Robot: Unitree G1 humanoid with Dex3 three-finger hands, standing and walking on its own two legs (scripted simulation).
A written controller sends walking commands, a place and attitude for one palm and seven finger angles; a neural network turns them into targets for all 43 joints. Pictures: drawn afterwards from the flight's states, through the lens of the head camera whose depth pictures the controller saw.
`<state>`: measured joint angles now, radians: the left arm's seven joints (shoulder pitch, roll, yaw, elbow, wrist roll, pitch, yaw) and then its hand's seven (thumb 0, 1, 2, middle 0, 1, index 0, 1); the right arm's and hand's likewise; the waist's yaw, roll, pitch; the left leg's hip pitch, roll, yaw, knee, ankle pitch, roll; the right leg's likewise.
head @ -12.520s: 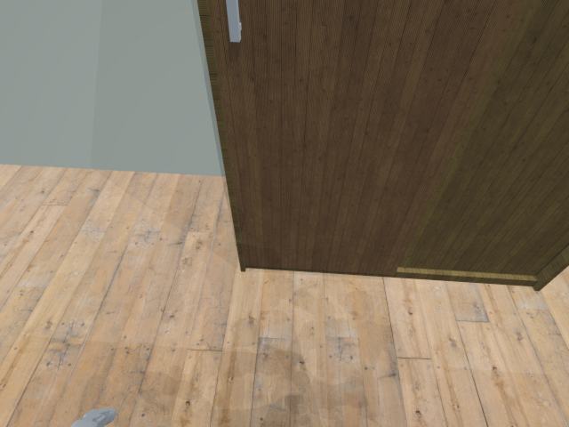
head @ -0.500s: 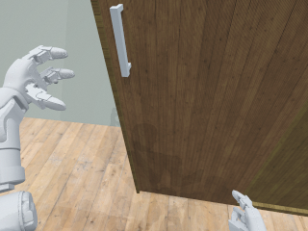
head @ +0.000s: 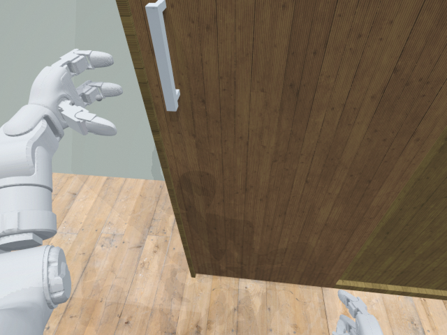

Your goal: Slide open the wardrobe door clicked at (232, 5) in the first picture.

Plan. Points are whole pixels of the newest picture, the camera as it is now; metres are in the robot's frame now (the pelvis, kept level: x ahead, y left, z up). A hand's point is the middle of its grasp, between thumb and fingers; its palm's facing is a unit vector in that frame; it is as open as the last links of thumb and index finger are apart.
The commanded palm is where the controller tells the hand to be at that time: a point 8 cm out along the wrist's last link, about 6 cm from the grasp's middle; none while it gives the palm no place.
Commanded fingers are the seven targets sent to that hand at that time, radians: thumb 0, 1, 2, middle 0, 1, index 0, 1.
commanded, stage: move the hooked fingers beside the handle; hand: left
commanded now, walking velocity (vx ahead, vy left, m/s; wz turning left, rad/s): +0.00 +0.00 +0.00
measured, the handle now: (167, 59) +0.50 +0.13 +0.27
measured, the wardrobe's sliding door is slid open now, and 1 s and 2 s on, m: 0.00 0.00 0.00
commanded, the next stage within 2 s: feel for the door with the fingertips in 1.24 s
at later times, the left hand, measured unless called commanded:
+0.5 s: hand (125, 79) +0.45 +0.20 +0.26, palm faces -0.02 -1.00 -0.02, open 14.0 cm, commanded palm +0.43 +0.25 +0.26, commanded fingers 0.00 -0.50 0.30 -0.30 -1.20 -0.30 -1.20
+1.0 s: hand (122, 83) +0.43 +0.19 +0.26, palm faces -0.03 -1.00 -0.03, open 14.0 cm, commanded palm +0.42 +0.24 +0.26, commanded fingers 0.00 -0.50 0.30 -0.30 -1.20 -0.30 -1.20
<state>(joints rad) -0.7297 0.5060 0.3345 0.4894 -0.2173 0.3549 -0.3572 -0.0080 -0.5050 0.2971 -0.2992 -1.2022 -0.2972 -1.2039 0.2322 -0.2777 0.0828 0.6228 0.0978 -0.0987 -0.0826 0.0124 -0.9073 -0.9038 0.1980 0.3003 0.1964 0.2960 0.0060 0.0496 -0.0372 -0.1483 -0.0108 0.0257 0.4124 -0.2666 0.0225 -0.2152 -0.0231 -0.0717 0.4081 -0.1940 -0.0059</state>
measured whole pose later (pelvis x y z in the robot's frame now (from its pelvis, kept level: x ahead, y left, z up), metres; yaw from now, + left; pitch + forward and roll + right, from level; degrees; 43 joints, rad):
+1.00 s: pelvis +0.00 +0.00 +0.00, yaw +0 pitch +1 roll +0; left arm -0.92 0.47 0.28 0.74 -0.18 0.28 -0.28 -0.01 -0.51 0.30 -0.30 -1.20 -0.30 -1.20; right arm 0.25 -0.28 0.06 0.65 0.09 -0.08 -0.09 0.01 -0.91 -0.90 0.20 0.30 0.20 0.30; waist -0.01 0.04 -0.04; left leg -0.16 -0.01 0.03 0.39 -0.25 0.02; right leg -0.22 -0.02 -0.07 0.38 -0.17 -0.01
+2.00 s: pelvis +0.00 +0.00 +0.00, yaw -1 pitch +1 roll +0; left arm -0.98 0.42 0.25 0.80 -0.15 0.27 -0.20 -0.01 -0.51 0.30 -0.30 -1.20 -0.30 -1.20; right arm 0.25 -0.26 0.07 0.65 0.08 -0.07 -0.08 0.01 -0.91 -0.90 0.20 0.30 0.20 0.30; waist -0.02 0.04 -0.04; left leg -0.16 0.00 0.03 0.39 -0.25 0.02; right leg -0.23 -0.01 -0.06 0.38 -0.17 -0.01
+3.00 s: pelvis -0.01 -0.01 +0.00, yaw -1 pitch +1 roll +0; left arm -1.00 0.36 0.23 0.79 -0.15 0.25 -0.16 -0.01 -0.51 0.30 -0.30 -1.20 -0.30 -1.20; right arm 0.25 -0.26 0.06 0.66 0.08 -0.08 -0.08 0.01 -0.91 -0.90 0.20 0.30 0.20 0.30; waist -0.03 0.04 -0.04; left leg -0.17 0.00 0.03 0.39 -0.24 0.02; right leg -0.24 -0.01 -0.06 0.39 -0.16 -0.01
